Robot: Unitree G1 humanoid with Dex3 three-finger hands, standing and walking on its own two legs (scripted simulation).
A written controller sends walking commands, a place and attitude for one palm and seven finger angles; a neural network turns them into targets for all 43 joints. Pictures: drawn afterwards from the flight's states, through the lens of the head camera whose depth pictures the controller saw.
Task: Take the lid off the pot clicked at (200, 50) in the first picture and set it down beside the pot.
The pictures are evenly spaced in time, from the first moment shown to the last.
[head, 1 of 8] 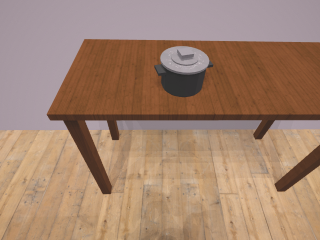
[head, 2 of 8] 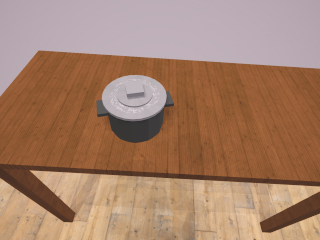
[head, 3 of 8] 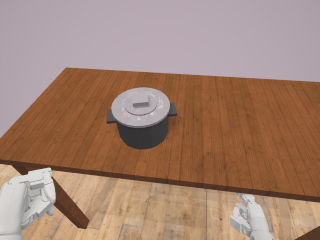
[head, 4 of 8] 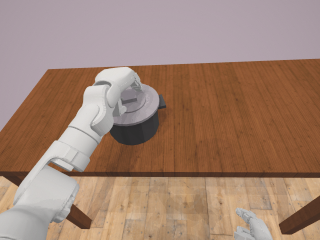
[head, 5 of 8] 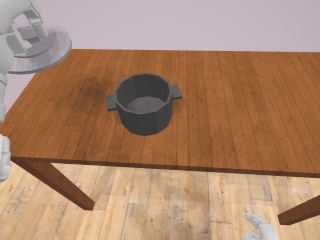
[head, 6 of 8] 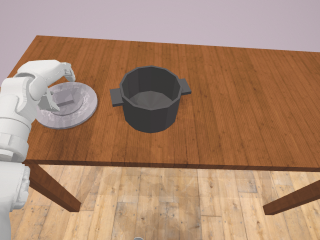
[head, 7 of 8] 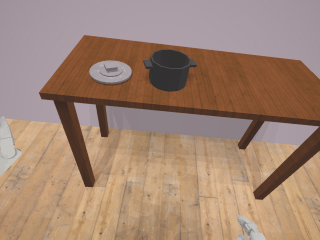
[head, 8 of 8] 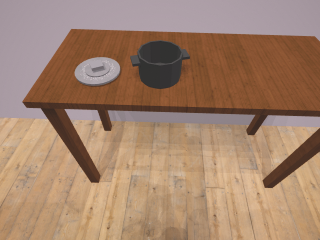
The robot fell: no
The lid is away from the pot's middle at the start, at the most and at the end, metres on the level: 0.00 0.25 0.24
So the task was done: yes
